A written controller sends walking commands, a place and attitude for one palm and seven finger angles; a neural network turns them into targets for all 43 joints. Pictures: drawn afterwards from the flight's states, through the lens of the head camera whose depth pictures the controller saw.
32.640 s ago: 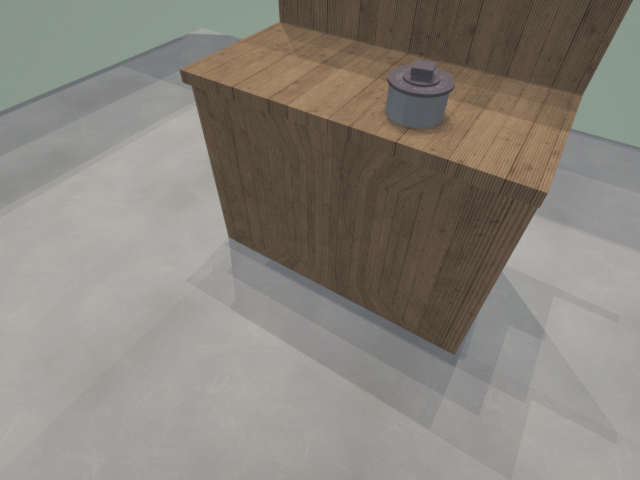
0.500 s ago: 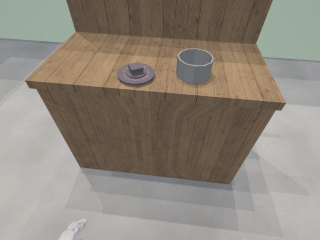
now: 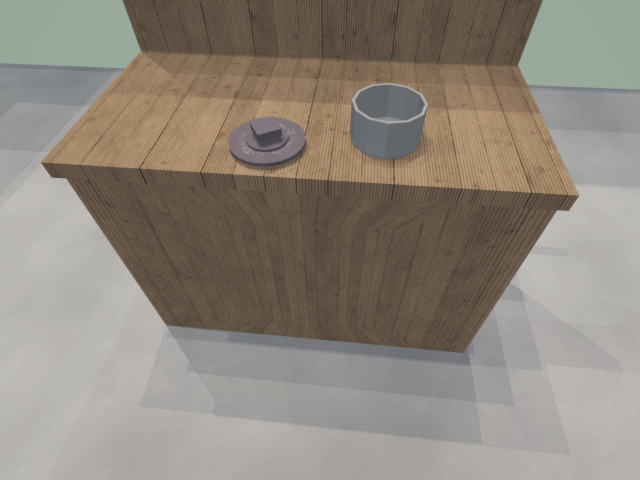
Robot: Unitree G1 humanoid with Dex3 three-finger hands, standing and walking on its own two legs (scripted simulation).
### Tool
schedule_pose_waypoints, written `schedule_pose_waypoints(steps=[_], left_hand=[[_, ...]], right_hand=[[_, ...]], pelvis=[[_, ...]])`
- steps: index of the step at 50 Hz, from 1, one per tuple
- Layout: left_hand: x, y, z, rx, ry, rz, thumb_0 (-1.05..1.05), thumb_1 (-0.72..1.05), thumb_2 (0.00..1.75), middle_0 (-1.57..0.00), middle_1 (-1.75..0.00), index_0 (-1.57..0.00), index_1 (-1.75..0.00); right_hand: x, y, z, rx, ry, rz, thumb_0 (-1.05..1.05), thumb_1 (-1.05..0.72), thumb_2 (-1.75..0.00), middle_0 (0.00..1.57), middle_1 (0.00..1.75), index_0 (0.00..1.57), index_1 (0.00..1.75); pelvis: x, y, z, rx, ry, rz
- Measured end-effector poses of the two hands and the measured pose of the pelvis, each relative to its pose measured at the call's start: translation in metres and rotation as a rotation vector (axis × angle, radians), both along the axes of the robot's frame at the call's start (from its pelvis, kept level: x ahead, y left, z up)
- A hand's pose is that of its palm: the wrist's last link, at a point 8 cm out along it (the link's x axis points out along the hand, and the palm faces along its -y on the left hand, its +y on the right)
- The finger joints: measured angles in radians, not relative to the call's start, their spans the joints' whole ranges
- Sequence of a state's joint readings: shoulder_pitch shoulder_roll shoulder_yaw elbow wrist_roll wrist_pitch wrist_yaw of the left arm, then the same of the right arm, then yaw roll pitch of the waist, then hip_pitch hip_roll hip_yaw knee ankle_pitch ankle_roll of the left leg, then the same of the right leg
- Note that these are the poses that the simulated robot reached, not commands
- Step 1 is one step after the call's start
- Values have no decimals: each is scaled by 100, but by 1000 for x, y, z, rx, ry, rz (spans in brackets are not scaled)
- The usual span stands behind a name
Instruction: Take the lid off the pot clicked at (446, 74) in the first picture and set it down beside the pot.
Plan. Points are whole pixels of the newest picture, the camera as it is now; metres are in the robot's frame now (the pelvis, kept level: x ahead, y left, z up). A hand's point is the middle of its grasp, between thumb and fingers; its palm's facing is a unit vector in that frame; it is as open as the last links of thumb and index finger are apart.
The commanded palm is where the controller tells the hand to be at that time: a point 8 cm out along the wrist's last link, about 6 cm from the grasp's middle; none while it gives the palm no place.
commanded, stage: stop stepping back and stand still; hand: left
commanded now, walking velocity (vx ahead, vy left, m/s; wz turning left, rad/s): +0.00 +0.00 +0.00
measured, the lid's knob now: (265, 128) +0.73 +0.14 +0.02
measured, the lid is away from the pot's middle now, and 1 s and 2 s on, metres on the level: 0.25 0.25 0.25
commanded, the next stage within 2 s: let the arm hang, fingers relaxed in 0.14 s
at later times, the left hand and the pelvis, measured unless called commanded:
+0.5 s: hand out of the picture +0.01 +0.17 -0.17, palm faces +0.01 -0.98 -0.20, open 7.3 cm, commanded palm none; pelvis +0.00 -0.01 +0.00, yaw -1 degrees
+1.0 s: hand out of the picture -0.01 +0.16 -0.18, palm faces +0.00 -0.98 -0.17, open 7.3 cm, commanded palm none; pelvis +0.00 +0.00 +0.00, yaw -1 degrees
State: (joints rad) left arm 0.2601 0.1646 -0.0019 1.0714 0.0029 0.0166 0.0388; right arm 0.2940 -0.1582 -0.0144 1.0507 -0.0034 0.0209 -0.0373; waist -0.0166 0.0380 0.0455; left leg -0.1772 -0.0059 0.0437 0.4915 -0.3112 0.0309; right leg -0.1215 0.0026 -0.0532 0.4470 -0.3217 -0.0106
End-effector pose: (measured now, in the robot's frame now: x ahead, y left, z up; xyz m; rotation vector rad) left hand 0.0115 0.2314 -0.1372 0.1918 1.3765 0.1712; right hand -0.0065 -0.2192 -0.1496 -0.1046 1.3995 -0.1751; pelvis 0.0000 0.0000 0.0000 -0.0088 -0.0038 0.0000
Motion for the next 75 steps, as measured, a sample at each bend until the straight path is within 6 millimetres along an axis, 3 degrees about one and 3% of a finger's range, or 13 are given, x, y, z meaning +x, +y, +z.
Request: schedule_pose_waypoints(steps=[10, 36, 75], left_hand=[[23, -11, -4, -20, -55, -17, 1, 94, 90, -20, -30, -20, -30], [-27, -29, -9, -67, 74, 13, 1, 92, 90, -20, -30, -20, -30], [-17, -22, -8, -52, 61, 9, 1, 93, 90, -20, -30, -20, -30]], right_hand=[[-12, 0, 4, -2, 14, -33, 1, -92, -90, 20, 29, 20, 30], [-27, 8, 5, 11, 53, -54, 1, -91, -90, 20, 29, 20, 30], [-30, 15, 4, 14, 64, -69, 0, -91, -90, 20, 29, 19, 30]], pelvis=[[0, -5, 1, 2, -9, -10], [-4, -5, 3, 0, -9, -21], [0, -2, 3, 2, -6, -25]])
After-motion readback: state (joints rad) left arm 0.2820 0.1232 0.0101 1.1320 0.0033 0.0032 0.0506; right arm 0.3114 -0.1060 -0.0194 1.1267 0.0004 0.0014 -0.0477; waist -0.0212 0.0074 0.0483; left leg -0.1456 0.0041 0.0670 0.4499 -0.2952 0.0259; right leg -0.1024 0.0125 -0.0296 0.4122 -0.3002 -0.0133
